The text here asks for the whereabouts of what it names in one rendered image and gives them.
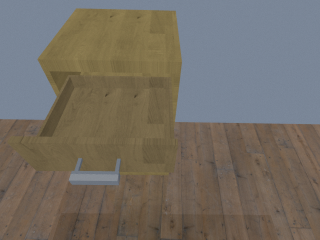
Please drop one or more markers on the cabinet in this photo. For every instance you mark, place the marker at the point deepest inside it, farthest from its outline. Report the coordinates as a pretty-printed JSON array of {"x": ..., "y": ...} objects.
[{"x": 116, "y": 42}]

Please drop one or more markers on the handle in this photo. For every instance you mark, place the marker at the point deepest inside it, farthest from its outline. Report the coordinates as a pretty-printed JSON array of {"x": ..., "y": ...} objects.
[{"x": 78, "y": 177}]

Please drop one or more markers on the drawer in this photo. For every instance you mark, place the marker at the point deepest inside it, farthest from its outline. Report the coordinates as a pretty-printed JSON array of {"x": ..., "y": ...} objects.
[{"x": 104, "y": 118}]

